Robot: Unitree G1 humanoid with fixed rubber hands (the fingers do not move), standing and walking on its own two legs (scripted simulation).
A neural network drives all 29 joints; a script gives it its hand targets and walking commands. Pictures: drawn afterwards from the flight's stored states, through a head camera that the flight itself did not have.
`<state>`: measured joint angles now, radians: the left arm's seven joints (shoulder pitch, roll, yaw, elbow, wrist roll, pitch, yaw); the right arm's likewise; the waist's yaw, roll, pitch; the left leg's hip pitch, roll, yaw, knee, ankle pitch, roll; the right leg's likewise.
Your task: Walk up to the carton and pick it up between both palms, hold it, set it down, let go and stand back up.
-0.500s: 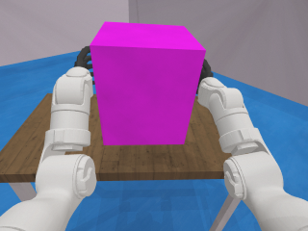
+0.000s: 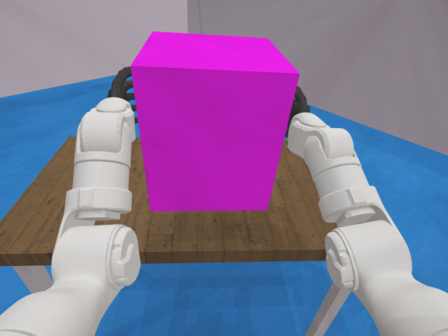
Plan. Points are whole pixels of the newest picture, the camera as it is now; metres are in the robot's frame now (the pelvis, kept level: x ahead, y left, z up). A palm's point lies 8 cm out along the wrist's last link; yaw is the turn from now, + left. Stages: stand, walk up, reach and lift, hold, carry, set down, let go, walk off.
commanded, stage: hold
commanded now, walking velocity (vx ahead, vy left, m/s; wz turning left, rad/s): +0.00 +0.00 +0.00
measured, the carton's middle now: (210, 122) +0.40 +0.00 +0.25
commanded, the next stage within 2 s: none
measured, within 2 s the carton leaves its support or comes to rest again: neither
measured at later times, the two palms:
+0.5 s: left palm (120, 108) +0.37 +0.15 +0.29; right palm (297, 123) +0.37 -0.15 +0.26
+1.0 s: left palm (120, 109) +0.38 +0.15 +0.28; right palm (297, 123) +0.37 -0.15 +0.26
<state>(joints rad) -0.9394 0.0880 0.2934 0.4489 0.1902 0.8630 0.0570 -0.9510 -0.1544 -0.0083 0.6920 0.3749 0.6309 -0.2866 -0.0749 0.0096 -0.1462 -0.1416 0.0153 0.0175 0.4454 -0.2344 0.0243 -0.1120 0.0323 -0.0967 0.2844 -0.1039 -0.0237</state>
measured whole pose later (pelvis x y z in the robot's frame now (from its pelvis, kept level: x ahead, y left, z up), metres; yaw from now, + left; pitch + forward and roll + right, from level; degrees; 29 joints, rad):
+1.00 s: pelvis +0.00 +0.00 +0.00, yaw +0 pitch -4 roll -2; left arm -0.94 0.09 0.29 0.46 0.19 0.86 0.06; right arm -0.95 -0.16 0.00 0.69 0.38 0.64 -0.29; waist -0.07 0.01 -0.15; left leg -0.15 0.02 0.01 0.45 -0.23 0.02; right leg -0.12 0.03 -0.10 0.28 -0.10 -0.02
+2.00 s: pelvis +0.00 +0.00 +0.00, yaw +0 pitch -4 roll -2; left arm -0.95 0.09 0.29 0.47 0.19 0.86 0.06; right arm -0.96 -0.16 0.00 0.71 0.38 0.64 -0.29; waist -0.07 0.01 -0.16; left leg -0.15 0.02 0.01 0.45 -0.24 0.02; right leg -0.12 0.04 -0.09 0.28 -0.10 -0.03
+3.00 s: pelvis +0.00 +0.00 +0.00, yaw +0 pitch -4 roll -2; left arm -0.96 0.09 0.29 0.48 0.19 0.85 0.06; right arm -0.96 -0.16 0.00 0.72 0.38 0.64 -0.28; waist -0.07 0.02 -0.16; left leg -0.15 0.01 0.01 0.45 -0.24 0.03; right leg -0.12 0.04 -0.09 0.28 -0.10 -0.02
